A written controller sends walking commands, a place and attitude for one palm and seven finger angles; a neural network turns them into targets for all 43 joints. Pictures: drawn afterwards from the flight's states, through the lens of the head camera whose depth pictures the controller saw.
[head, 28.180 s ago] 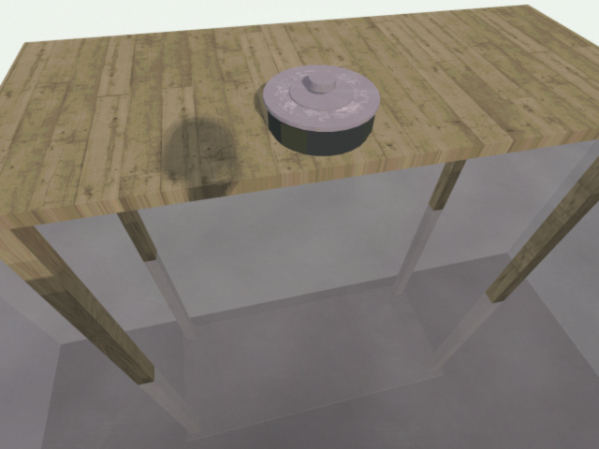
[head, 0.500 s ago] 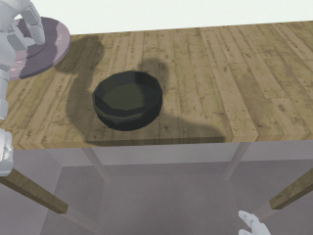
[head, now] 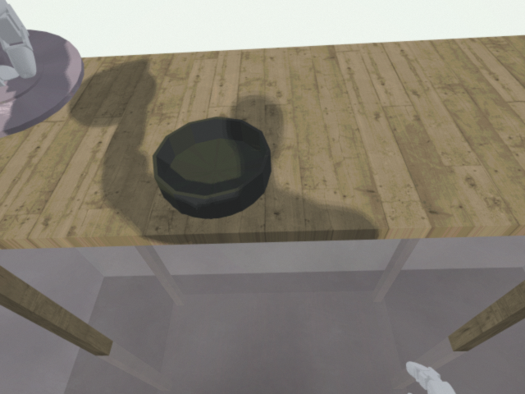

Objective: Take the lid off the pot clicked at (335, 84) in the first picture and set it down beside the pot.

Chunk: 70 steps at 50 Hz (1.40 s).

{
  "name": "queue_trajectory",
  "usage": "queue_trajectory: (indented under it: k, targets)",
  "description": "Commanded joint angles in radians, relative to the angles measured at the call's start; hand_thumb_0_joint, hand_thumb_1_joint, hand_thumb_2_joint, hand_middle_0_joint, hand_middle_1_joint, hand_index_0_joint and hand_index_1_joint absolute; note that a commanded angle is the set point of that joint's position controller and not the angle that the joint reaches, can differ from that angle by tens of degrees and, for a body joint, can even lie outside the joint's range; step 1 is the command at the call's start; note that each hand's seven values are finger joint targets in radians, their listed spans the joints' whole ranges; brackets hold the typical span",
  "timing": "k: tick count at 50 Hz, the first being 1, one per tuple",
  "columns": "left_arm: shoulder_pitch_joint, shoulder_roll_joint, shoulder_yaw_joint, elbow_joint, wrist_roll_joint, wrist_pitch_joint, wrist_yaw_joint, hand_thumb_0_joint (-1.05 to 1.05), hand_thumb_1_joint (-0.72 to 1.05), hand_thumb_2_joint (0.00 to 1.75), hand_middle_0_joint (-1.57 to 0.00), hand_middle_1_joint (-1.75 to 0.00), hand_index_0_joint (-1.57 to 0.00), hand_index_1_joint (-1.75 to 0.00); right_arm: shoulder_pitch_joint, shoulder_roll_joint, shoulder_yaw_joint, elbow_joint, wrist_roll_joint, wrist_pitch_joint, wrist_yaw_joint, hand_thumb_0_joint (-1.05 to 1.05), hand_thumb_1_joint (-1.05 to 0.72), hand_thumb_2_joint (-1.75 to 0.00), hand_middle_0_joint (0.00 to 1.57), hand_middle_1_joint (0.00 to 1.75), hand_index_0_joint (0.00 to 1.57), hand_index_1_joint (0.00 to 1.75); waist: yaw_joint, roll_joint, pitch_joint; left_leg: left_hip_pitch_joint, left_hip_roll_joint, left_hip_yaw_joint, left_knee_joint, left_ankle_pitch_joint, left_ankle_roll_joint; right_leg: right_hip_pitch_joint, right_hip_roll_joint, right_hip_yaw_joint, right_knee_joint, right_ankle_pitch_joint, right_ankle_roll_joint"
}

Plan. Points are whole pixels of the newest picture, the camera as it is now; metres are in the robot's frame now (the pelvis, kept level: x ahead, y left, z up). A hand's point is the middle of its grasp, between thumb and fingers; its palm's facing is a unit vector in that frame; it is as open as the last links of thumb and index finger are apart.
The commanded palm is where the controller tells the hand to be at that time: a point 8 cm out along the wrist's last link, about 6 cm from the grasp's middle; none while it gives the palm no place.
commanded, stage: lower the lid onto the table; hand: left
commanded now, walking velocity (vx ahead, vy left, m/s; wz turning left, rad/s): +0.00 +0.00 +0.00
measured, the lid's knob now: out of the picture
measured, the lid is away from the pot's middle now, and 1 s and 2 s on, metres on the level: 0.25 0.24 0.23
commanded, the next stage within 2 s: none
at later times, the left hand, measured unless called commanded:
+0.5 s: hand (18, 86) +0.42 +0.31 +0.28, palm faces -0.15 -0.08 -0.99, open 3.8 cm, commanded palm +0.40 +0.31 +0.34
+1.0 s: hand (34, 113) +0.42 +0.31 +0.23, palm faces -0.23 -0.11 -0.97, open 3.7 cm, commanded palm +0.40 +0.32 +0.31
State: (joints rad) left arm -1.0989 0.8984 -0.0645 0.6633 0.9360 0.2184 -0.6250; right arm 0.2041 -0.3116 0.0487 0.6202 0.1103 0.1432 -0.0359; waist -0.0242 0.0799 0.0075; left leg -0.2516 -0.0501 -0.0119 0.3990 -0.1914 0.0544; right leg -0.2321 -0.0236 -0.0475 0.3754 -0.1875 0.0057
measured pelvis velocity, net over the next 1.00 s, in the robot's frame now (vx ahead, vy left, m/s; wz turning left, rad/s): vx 0.00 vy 0.00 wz -0.01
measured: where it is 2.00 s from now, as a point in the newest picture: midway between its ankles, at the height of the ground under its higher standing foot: outside the picture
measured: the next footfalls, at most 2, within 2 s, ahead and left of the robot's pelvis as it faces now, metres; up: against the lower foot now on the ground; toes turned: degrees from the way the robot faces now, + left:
none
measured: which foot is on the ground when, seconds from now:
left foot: down 0.00-1.00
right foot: down 0.00-1.00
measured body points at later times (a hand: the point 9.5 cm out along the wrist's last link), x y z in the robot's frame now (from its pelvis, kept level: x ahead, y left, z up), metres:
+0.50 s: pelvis +0.00 +0.00 +0.00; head +0.02 -0.03 +0.45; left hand +0.42 +0.31 +0.33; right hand +0.13 -0.26 -0.12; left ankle +0.01 +0.09 -0.74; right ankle +0.00 -0.13 -0.74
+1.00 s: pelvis +0.00 +0.00 +0.00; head +0.03 -0.03 +0.45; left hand +0.43 +0.31 +0.29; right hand +0.12 -0.26 -0.12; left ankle +0.01 +0.09 -0.74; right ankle +0.00 -0.13 -0.74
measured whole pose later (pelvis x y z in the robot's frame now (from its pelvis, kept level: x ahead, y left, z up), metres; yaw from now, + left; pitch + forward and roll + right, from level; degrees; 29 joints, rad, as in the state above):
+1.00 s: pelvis +0.00 +0.00 +0.00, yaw +0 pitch +2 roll -1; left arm -0.98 0.84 -0.05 0.74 0.91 0.20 -0.58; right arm 0.21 -0.31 0.05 0.62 0.11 0.14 -0.04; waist -0.05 0.07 0.01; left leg -0.26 -0.04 -0.01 0.43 -0.21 0.05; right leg -0.24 -0.01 -0.04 0.39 -0.20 0.00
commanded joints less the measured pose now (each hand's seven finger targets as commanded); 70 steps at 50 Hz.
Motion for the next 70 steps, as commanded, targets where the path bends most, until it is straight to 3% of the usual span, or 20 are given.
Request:
queue_trajectory:
  k: [1,7,15,19,23,27,31,37,39,41,42,46,48,51,53,56,57,61,62,70]
  targets:
    - [-0.488,0.282,0.091,-0.119,0.005,0.027,0.062,0.00,0.55,1.16,-0.83,-0.84,-1.29,-1.04,-0.045,-0.141,-0.048,-0.128,0.001,-0.035,-0.005,0.00,-0.90,-0.90,0.20,0.30,0.20,0.30,-0.016,0.068,-0.368,0.182,0.016,-0.035,-0.012,0.348,0.023,0.074,0.043,0.000,-0.020,0.192,-0.063]
    - [-0.560,0.313,0.113,-0.240,0.030,0.055,0.073,0.00,0.55,1.16,-0.83,-0.84,-1.29,-1.04,-0.057,-0.122,-0.046,-0.143,-0.005,-0.054,-0.002,0.00,-0.90,-0.90,0.20,0.30,0.20,0.30,-0.006,0.048,-0.450,0.218,0.019,-0.041,-0.008,0.381,0.022,0.117,0.044,0.012,-0.002,0.211,-0.059]
    - [-0.502,0.313,0.114,-0.119,0.028,0.059,0.067,0.00,0.55,1.16,-0.83,-0.84,-1.29,-1.04,-0.067,-0.129,-0.039,-0.134,-0.004,-0.041,-0.012,0.00,-0.90,-0.90,0.20,0.30,0.20,0.30,-0.010,-0.016,-0.348,0.127,0.010,-0.022,-0.032,0.221,0.028,0.104,0.045,0.002,-0.009,0.151,-0.055]
    - [-0.593,0.330,0.116,-0.230,0.027,0.038,0.083,0.00,0.55,1.16,-0.83,-0.84,-1.29,-1.04,-0.074,-0.123,-0.040,-0.149,-0.001,-0.053,-0.016,0.00,-0.90,-0.90,0.20,0.30,0.20,0.30,-0.013,0.047,-0.434,0.168,0.006,-0.025,-0.016,0.281,0.030,0.135,0.044,0.013,0.009,0.196,-0.056]
    - [-0.509,0.295,0.106,-0.124,0.026,0.042,0.081,0.00,0.55,1.16,-0.83,-0.84,-1.29,-1.04,-0.052,-0.127,-0.045,-0.130,-0.007,-0.048,-0.017,0.00,-0.90,-0.90,0.20,0.30,0.20,0.30,-0.027,0.023,-0.367,0.153,0.008,-0.024,-0.009,0.264,0.031,0.097,0.051,0.003,-0.005,0.181,-0.056]
    - [-0.534,0.338,0.134,-0.212,0.023,0.027,0.096,0.00,0.55,1.16,-0.83,-0.84,-1.29,-1.04,-0.042,-0.128,-0.046,-0.136,-0.006,-0.055,-0.014,0.00,-0.90,-0.90,0.20,0.30,0.20,0.30,-0.013,0.044,-0.435,0.168,0.009,-0.031,-0.010,0.285,0.027,0.136,0.049,0.016,0.006,0.200,-0.057]
    - [-0.457,0.280,0.107,-0.185,-0.009,0.022,0.092,0.00,0.55,1.16,-0.83,-0.84,-1.29,-1.04,-0.040,-0.141,-0.052,-0.135,-0.004,-0.055,-0.012,0.00,-0.90,-0.90,0.20,0.30,0.20,0.30,-0.020,0.064,-0.417,0.183,0.010,-0.036,0.001,0.335,0.030,0.111,0.050,0.007,-0.001,0.216,-0.058]
    - [-0.443,0.350,0.165,-0.199,0.009,0.009,0.099,0.00,0.55,1.16,-0.83,-0.84,-1.29,-1.04,-0.041,-0.135,-0.052,-0.137,-0.008,-0.049,-0.009,0.00,-0.90,-0.90,0.20,0.30,0.20,0.30,-0.007,0.018,-0.437,0.158,0.009,-0.029,0.001,0.320,0.030,0.152,0.049,0.021,0.012,0.238,-0.054]
    - [-0.461,0.300,0.119,-0.142,0.007,0.008,0.094,0.00,0.55,1.16,-0.83,-0.84,-1.29,-1.04,-0.047,-0.132,-0.048,-0.132,-0.004,-0.041,-0.013,0.00,-0.90,-0.90,0.20,0.30,0.20,0.30,-0.024,0.006,-0.381,0.132,0.007,-0.025,-0.007,0.277,0.030,0.129,0.048,0.011,0.006,0.223,-0.052]
    - [-0.411,0.306,0.132,-0.168,-0.014,0.001,0.099,0.00,0.55,1.16,-0.83,-0.84,-1.29,-1.04,-0.042,-0.144,-0.054,-0.138,-0.008,-0.046,-0.011,0.00,-0.90,-0.90,0.20,0.30,0.20,0.30,-0.020,0.072,-0.416,0.170,0.006,-0.029,0.012,0.346,0.034,0.118,0.050,0.013,0.002,0.240,-0.056]
    - [-0.445,0.382,0.191,-0.215,0.007,-0.005,0.108,0.00,0.55,1.16,-0.83,-0.84,-1.29,-1.04,-0.033,-0.136,-0.053,-0.137,-0.011,-0.047,-0.010,0.00,-0.90,-0.90,0.20,0.30,0.20,0.30,-0.007,0.050,-0.455,0.171,0.010,-0.036,0.007,0.343,0.029,0.154,0.050,0.020,0.015,0.242,-0.054]
    - [-0.370,0.258,0.103,-0.107,-0.023,-0.005,0.097,0.00,0.55,1.16,-0.83,-0.84,-1.29,-1.04,-0.036,-0.142,-0.056,-0.130,-0.006,-0.039,-0.012,0.00,-0.90,-0.90,0.20,0.30,0.20,0.30,-0.033,0.038,-0.368,0.158,0.009,-0.029,0.010,0.307,0.033,0.089,0.053,0.005,-0.007,0.216,-0.053]
    - [-0.424,0.351,0.167,-0.117,0.002,-0.015,0.105,0.00,0.55,1.16,-0.83,-0.84,-1.29,-1.04,-0.035,-0.141,-0.052,-0.125,-0.009,-0.033,-0.015,0.00,-0.90,-0.90,0.20,0.30,0.20,0.30,-0.026,0.009,-0.385,0.132,0.006,-0.027,-0.001,0.249,0.034,0.123,0.056,0.010,0.001,0.200,-0.053]
    - [-0.422,0.270,0.104,-0.170,-0.027,-0.028,0.111,0.00,0.55,1.16,-0.83,-0.84,-1.29,-1.04,-0.038,-0.141,-0.056,-0.131,-0.007,-0.044,-0.015,0.00,-0.90,-0.90,0.20,0.30,0.20,0.30,-0.037,0.093,-0.422,0.203,0.010,-0.040,0.017,0.362,0.033,0.092,0.054,0.007,0.000,0.231,-0.056]
    - [-0.423,0.335,0.168,-0.183,-0.008,-0.033,0.118,0.00,0.55,1.16,-0.83,-0.84,-1.29,-1.04,-0.032,-0.137,-0.057,-0.125,-0.014,-0.046,-0.016,0.00,-0.90,-0.90,0.20,0.30,0.20,0.30,-0.028,0.075,-0.442,0.208,0.009,-0.042,0.019,0.354,0.034,0.107,0.059,0.013,0.005,0.224,-0.057]
    - [-0.349,0.256,0.112,-0.109,-0.030,-0.033,0.112,0.00,0.55,1.16,-0.83,-0.84,-1.29,-1.04,-0.022,-0.145,-0.058,-0.117,-0.011,-0.041,-0.011,0.00,-0.90,-0.90,0.20,0.30,0.20,0.30,-0.037,0.056,-0.383,0.186,0.011,-0.046,0.016,0.359,0.028,0.074,0.057,-0.001,-0.006,0.220,-0.057]
    - [-0.372,0.326,0.166,-0.150,-0.014,-0.037,0.119,0.00,0.55,1.16,-0.83,-0.84,-1.29,-1.04,-0.019,-0.139,-0.057,-0.119,-0.011,-0.040,-0.009,0.00,-0.90,-0.90,0.20,0.30,0.20,0.30,-0.022,0.029,-0.410,0.173,0.013,-0.044,0.010,0.337,0.026,0.113,0.057,0.009,0.003,0.225,-0.053]
    - [-0.427,0.211,0.062,-0.167,-0.045,-0.048,0.119,0.00,0.55,1.16,-0.83,-0.84,-1.29,-1.04,-0.030,-0.142,-0.060,-0.119,-0.008,-0.040,-0.010,0.00,-0.90,-0.90,0.20,0.30,0.20,0.30,-0.051,0.078,-0.389,0.212,0.013,-0.054,0.010,0.334,0.025,0.056,0.059,-0.003,-0.010,0.193,-0.058]
    - [-0.468,0.296,0.132,-0.256,-0.027,-0.055,0.130,0.00,0.55,1.16,-0.83,-0.84,-1.29,-1.04,-0.024,-0.134,-0.061,-0.126,-0.011,-0.048,-0.008,0.00,-0.90,-0.90,0.20,0.30,0.20,0.30,-0.032,0.087,-0.462,0.247,0.016,-0.065,0.006,0.355,0.022,0.086,0.062,0.007,0.001,0.195,-0.056]
    - [-0.364,0.300,0.164,-0.148,-0.026,-0.064,0.134,0.00,0.55,1.16,-0.83,-0.84,-1.29,-1.04,-0.024,-0.140,-0.058,-0.117,-0.019,-0.039,-0.007,0.00,-0.90,-0.90,0.20,0.30,0.20,0.30,-0.025,0.040,-0.413,0.183,0.010,-0.053,0.007,0.349,0.023,0.105,0.060,0.003,0.006,0.221,-0.058]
